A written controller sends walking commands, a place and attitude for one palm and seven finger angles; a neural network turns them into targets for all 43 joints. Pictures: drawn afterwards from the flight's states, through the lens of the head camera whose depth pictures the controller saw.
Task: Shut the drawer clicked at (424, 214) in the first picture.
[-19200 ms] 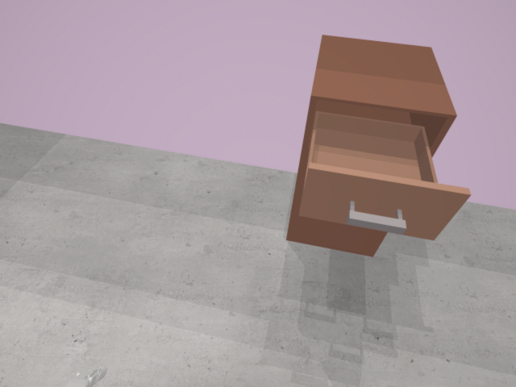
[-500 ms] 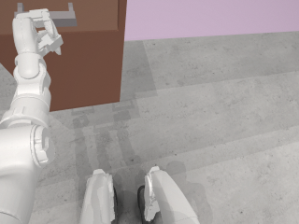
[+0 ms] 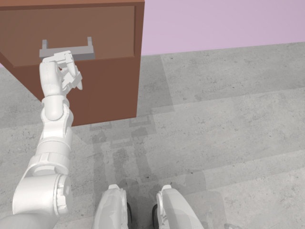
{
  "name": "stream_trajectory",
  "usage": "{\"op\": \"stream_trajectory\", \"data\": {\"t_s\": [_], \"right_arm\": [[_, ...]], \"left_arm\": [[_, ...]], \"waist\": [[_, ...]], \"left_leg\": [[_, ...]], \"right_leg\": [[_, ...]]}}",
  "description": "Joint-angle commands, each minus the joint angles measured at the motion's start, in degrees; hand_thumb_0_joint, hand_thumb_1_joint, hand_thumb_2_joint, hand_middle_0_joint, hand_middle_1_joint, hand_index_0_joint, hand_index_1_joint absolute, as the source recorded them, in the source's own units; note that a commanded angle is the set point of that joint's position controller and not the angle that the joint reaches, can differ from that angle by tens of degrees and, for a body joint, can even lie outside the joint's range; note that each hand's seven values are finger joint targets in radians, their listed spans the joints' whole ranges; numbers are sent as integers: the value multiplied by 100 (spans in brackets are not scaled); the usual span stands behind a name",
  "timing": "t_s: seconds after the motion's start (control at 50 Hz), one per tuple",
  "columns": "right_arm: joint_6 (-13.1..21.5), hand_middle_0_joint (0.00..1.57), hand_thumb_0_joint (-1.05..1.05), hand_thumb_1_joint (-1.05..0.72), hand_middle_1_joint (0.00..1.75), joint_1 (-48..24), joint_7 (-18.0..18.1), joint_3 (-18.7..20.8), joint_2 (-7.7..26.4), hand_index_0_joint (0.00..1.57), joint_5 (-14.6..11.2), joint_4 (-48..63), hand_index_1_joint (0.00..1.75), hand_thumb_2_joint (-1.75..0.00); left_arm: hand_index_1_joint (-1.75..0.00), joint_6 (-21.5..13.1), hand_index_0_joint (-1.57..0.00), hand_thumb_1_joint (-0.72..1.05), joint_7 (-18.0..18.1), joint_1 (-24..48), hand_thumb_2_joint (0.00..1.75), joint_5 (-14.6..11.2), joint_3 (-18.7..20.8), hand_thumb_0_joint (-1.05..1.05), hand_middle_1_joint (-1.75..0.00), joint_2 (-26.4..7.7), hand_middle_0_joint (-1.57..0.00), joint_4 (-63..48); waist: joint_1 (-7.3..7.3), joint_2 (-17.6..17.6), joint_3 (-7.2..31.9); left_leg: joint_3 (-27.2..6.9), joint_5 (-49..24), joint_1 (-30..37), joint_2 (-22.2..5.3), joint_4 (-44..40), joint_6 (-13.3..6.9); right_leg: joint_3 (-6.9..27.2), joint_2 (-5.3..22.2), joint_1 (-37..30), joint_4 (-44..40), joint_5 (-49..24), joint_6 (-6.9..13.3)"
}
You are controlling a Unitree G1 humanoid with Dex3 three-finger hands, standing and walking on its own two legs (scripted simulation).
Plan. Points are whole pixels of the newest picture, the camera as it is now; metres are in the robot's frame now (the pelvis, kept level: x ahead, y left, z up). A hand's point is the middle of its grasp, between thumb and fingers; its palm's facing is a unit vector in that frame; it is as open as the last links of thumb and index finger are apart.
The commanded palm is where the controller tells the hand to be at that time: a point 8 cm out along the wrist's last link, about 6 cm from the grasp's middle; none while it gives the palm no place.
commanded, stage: draw the hand back to the body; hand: left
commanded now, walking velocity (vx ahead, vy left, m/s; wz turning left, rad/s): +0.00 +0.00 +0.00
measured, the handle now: (68, 48) +0.57 +0.20 +0.02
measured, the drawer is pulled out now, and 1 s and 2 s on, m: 0.00 0.00 0.00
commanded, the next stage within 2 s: step back with the hand held close in 1.28 s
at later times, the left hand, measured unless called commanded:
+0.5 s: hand (29, 123) +0.32 +0.19 +0.15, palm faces +0.14 -0.98 -0.16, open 3.3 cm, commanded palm +0.29 +0.24 +0.17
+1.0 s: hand out of the picture +0.22 +0.23 +0.26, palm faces +0.37 -0.86 -0.35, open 3.3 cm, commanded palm +0.16 +0.27 +0.29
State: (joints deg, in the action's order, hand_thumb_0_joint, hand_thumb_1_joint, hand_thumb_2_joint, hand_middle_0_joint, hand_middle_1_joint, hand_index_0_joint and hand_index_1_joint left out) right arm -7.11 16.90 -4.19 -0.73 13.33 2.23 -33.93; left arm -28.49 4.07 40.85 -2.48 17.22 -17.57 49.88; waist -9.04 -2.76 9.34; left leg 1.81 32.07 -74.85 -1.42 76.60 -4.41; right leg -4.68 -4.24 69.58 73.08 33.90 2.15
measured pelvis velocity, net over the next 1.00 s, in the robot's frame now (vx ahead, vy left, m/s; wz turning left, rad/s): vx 0.03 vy -0.01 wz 0.07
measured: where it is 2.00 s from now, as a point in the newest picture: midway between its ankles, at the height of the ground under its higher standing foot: outside the picture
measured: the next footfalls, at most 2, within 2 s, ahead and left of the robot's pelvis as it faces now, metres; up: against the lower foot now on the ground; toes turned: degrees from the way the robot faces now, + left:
none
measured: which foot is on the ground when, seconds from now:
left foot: down 0.00-1.00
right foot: down 0.00-1.00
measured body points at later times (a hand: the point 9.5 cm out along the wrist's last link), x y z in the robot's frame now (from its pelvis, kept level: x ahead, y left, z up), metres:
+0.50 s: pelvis +0.03 -0.01 +0.09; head +0.07 -0.01 +0.54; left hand +0.31 +0.24 +0.16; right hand +0.22 -0.24 +0.01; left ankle +0.02 +0.07 -0.61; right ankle +0.00 -0.11 -0.61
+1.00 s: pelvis +0.03 -0.01 +0.13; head +0.01 -0.03 +0.58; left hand +0.19 +0.27 +0.28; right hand +0.23 -0.22 +0.05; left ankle +0.02 +0.07 -0.61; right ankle +0.00 -0.11 -0.61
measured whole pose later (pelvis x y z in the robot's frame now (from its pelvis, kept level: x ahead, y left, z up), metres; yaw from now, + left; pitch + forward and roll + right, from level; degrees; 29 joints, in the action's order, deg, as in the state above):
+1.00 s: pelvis +0.03 -0.01 +0.13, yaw +4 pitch -2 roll -1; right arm 1.6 12.0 3.8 -2.8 13.5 -2.0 -32.0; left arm -3.0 5.6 -27.3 -6.2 12.0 -20.2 -21.6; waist 2.1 -3.7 1.3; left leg 1.6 15.8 -10.7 2.1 28.5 -3.1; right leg -2.0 -2.5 5.9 25.5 17.6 2.3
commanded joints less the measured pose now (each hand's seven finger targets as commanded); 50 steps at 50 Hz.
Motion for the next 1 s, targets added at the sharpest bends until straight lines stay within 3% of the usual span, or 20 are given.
{"op": "stream_trajectory", "data": {"t_s": [0.0, 0.04, 0.06, 0.12, 0.16, 0.22, 0.26, 0.28, 0.34, 0.38, 0.4, 0.42, 0.44, 0.46, 0.5, 0.58, 0.66, 0.78, 0.82, 0.98], "right_arm": [[25, 20, 0, -90, 30, 821, 24, 406, 985, 20, -228, 698, 30, -90], [53, 20, 0, -90, 30, 741, 75, 401, 977, 20, -341, 794, 30, -90], [81, 20, 0, -90, 30, 677, 127, 396, 955, 20, -392, 819, 30, -90], [207, 20, 0, -90, 30, 550, 268, 355, 906, 20, -454, 797, 30, -90], [315, 20, 0, -90, 30, 389, 332, 335, 887, 20, -460, 755, 30, -90], [460, 20, 0, -90, 30, 221, 402, 310, 877, 20, -444, 721, 30, -90], [534, 20, 0, -90, 30, 135, 426, 300, 889, 20, -439, 790, 30, -90], [559, 20, 0, -90, 30, 112, 439, 303, 907, 20, -451, 843, 30, -90], [643, 20, 0, -90, 30, -127, 485, 276, 874, 20, -483, 1054, 30, -90], [705, 20, 0, -90, 30, -269, 522, 229, 868, 20, -509, 1177, 30, -90], [469, 20, 0, -90, 30, -540, 615, 220, 769, 20, -515, 1277, 30, -90], [390, 20, 0, -90, 30, -640, 677, 153, 671, 20, -536, 1464, 30, -90], [378, 20, 0, -90, 30, -690, 724, 150, 678, 20, -554, 1521, 30, -90], [371, 20, 0, -90, 30, -779, 766, 119, 679, 20, -558, 1538, 30, -90], [331, 20, 0, -90, 30, -898, 845, 69, 683, 20, -559, 1532, 30, -90], [431, 20, 0, -90, 30, -1147, 952, -10, 690, 20, -558, 1509, 30, -90], [626, 20, 0, -90, 30, -1282, 969, -59, 658, 20, -535, 1426, 30, -90], [905, 20, 0, -90, 30, -1386, 912, -67, 645, 20, -465, 1253, 30, -90], [986, 20, 0, -90, 30, -1372, 880, -58, 610, 20, -454, 1246, 30, -90], [1318, 20, 0, -90, 30, -1340, 773, 38, 606, 20, -404, 1097, 30, -90]], "left_arm": [[-160, -144, -140, 90, -184, 363, 90, -394, -196, 0, -160, -819, -140, -3192], [-160, 256, -140, 90, -265, -549, 90, -589, -221, 0, -160, -762, -140, -3626], [-160, 427, -140, 90, -286, -826, 90, -649, -346, 0, -160, -619, -140, -3731], [-160, 709, -140, 90, -270, -1425, 90, -766, -581, 0, -160, -319, -140, -3875], [-160, 678, -140, 90, -266, -1502, 90, -794, -788, 0, -160, -106, -140, -3983], [-160, 533, -140, 90, -364, -1633, 90, -785, -867, 0, -160, -126, -140, -4068], [-160, 524, -140, 90, -529, -1825, 90, -799, -939, 0, -160, -176, -140, -4274], [-160, 530, -140, 90, -613, -1858, 90, -808, -952, 0, -160, -268, -140, -4513], [-160, 682, -140, 90, -796, -2462, 90, -947, -783, 0, -160, -445, -140, -5032], [-160, 824, -140, 90, -829, -2810, 90, -1058, -610, 0, -160, -590, -140, -5231], [-160, 1279, -140, 90, -389, -3364, 90, -375, -625, 0, -160, -1226, -140, -5245], [-160, 1521, -140, 90, -196, -3460, 90, -359, -844, 0, -160, -848, -140, -5534], [-160, 1664, -140, 90, -98, -3509, 90, -355, -847, 0, -160, -828, -140, -5713], [-160, 1774, -140, 90, -13, -3590, 90, -301, -940, 0, -160, -777, -140, -5873], [-160, 2002, -140, 90, 121, -3760, 90, -287, -846, 0, -160, -867, -140, -5854], [-160, 2183, -140, 90, 245, -3711, 90, -290, -885, 0, -160, -879, -140, -6246], [-160, 2263, -140, 90, 288, -4118, 90, -275, -828, 0, -160, -853, -140, -6644], [-160, 2288, -140, 90, 264, -5241, 90, -332, -295, 0, -160, -1139, -140, -7304], [-160, 2255, -140, 90, 255, -5501, 90, -342, -152, 0, -160, -1167, -140, -7743], [-160, 2136, -140, 90, 245, -6540, 90, -357, 317, 0, -160, -1272, -140, -8766]], "waist": [[501, -929, 4465], [530, -364, 3948], [457, -34, 3590], [368, 352, 2615], [300, 307, 2026], [318, -69, 1531], [375, -191, 1632], [411, -468, 1740], [625, -462, 1939], [693, -353, 1793], [1002, -237, 1922], [840, -72, 1474], [818, 72, 1240], [828, -76, 1061], [809, 15, 661], [808, 225, 148], [891, -49, 30], [1058, 40, -282], [1088, -113, -222], [1149, -120, -403]], "left_leg": [[-741, -4948, 4880, -131, -1216, 475], [-600, -4712, 4577, -87, -1485, 343], [-524, -4434, 4355, -60, -1590, 273], [-404, -3791, 4003, -13, -1899, 199], [-371, -3224, 3971, 16, -2062, 198], [-409, -3031, 4235, 34, -2246, 233], [-436, -3156, 4509, 44, -2318, 224], [-434, -3360, 4712, 59, -2361, 231], [-445, -3702, 5106, 54, -2599, 243], [-455, -3599, 5109, 66, -2774, 227], [-432, -3491, 5388, 77, -3121, 250], [-390, -3260, 5312, 70, -3309, 237], [-386, -2994, 5253, 56, -3404, 230], [-393, -2898, 5328, 50, -3538, 221], [-394, -2550, 5462, 52, -3810, 196], [-473, -2038, 5799, 41, -4324, 163], [-531, -2005, 6346, 31, -4731, 173], [-525, -2347, 6620, 20, -5088, 177], [-512, -2600, 6766, 13, -5146, 190], [-452, -3022, 6948, -7, -5203, 199]], "right_leg": [[248, 36, -2230, -1146, -3737, -24], [262, 45, -2905, -1470, -4121, -76], [291, 62, -3134, -1621, -4256, -118], [313, 120, -3412, -1920, -4237, -183], [300, 130, -3269, -2106, -3724, -177], [267, 134, -3096, -2286, -3221, -111], [296, 149, -3268, -2375, -3290, -98], [324, 159, -3381, -2403, -3393, -78], [305, 193, -3881, -2570, -3661, -82], [280, 197, -4107, -2684, -3647, -73], [578, 390, -4582, -3054, -3641, -26], [523, 413, -4642, -3233, -3582, -39], [530, 434, -4660, -3361, -3442, -61], [512, 453, -4717, -3445, -3301, -37], [541, 425, -4795, -3763, -2983, -47], [537, 416, -5008, -4323, -2339, -31], [505, 423, -5285, -4648, -2236, -7], [497, 421, -5763, -5025, -2539, 9], [486, 444, -5928, -5036, -2766, 18], [469, 434, -6080, -5204, -3138, 5]]}}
